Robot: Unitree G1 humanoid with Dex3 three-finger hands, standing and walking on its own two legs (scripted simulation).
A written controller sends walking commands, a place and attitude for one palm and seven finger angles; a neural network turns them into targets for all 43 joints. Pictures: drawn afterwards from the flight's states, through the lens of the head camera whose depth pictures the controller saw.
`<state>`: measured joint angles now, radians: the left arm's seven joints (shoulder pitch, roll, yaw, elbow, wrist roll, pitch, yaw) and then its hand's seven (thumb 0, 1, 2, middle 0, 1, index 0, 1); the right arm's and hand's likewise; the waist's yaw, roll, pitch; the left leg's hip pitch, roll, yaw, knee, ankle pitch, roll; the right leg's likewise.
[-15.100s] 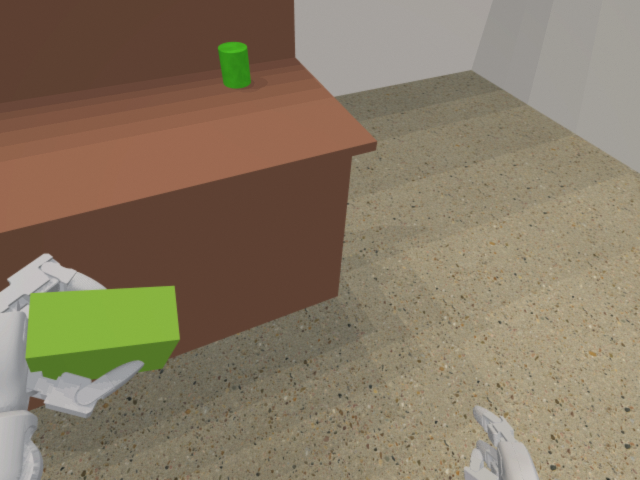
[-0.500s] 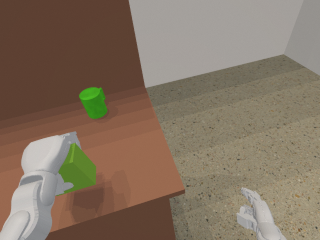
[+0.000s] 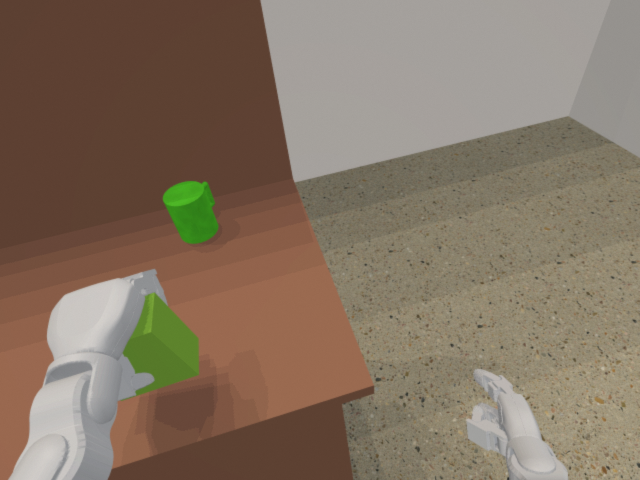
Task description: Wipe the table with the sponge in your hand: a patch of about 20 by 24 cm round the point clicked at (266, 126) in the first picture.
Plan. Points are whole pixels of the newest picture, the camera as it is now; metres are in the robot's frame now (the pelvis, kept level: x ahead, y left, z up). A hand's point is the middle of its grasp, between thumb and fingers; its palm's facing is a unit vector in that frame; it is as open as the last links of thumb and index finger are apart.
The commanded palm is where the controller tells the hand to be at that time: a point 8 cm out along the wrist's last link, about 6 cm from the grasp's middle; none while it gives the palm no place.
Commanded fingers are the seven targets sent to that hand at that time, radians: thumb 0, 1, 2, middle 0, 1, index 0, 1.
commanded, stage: move the sponge above the wiping area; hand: left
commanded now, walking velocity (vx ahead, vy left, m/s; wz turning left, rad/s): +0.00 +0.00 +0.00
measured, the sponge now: (145, 355) +0.22 +0.26 +0.07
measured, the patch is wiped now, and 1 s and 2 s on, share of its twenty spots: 0.00 0.00 0.00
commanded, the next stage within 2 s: lower the sponge onto the table in 0.32 s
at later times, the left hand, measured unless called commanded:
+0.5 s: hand (125, 335) +0.22 +0.27 +0.11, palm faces +0.06 -0.09 -0.99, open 9.8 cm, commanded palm +0.19 +0.27 +0.18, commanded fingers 0.00 0.10 1.30 -1.20 -1.60 -1.20 -1.60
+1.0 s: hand (124, 344) +0.22 +0.28 +0.10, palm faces +0.01 -0.11 -0.99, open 9.8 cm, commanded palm +0.19 +0.28 +0.17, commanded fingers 0.00 0.10 1.30 -1.20 -1.60 -1.20 -1.60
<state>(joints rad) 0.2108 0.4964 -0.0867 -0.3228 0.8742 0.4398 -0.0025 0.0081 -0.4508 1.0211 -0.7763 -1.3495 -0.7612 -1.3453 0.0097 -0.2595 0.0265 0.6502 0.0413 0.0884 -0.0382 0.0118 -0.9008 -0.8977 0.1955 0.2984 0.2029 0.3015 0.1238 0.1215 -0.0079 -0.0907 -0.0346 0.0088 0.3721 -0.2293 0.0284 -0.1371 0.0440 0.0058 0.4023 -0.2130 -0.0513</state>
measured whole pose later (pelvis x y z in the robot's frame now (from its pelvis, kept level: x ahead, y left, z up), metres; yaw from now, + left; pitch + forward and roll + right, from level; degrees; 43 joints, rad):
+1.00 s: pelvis +0.00 +0.00 +0.00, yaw +0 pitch -3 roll +0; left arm 0.22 0.52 -0.05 -0.27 0.85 0.39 -0.02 0.01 -0.45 1.02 -0.77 -1.35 -0.76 -1.35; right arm 0.03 -0.27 0.02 0.65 0.04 0.07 -0.06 0.01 -0.90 -0.90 0.20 0.30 0.20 0.30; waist 0.12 0.11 0.00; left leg -0.10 -0.03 0.00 0.38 -0.24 0.03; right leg -0.14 0.05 0.00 0.39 -0.21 -0.05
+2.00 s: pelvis +0.01 +0.01 +0.00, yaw +0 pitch -1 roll +0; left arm 0.31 0.44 -0.10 -0.23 0.90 0.37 0.09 0.01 -0.45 1.03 -0.77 -1.35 -0.76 -1.35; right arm 0.05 -0.26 0.00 0.66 0.04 0.10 -0.03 0.01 -0.90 -0.90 0.20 0.30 0.20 0.30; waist 0.12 0.10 -0.02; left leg -0.13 -0.03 0.01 0.41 -0.26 0.03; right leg -0.17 0.05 0.01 0.42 -0.23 -0.05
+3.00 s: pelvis +0.00 -0.01 -0.01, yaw +2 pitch +4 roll +0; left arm -0.16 0.50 -0.04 0.33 0.93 0.25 0.09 0.01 -0.47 1.06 -0.78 -1.36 -0.76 -1.35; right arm 0.11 -0.29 -0.01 0.71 0.08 0.08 -0.08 0.01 -0.90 -0.90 0.20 0.30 0.20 0.30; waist 0.07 0.09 -0.05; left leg -0.29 -0.03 -0.03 0.48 -0.26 0.02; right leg -0.32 0.05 -0.03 0.48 -0.24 -0.07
